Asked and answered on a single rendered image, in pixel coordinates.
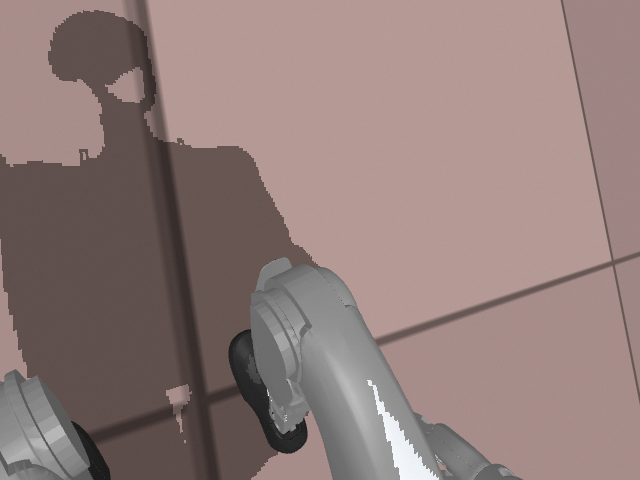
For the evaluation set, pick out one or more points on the left robot foot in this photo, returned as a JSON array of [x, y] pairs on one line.
[[98, 467]]

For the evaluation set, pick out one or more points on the right robot hand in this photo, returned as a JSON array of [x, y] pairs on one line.
[[458, 456]]

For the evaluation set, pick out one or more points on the right robot foot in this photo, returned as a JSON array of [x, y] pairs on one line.
[[254, 392]]

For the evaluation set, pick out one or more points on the right robot arm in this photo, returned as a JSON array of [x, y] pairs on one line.
[[496, 472]]

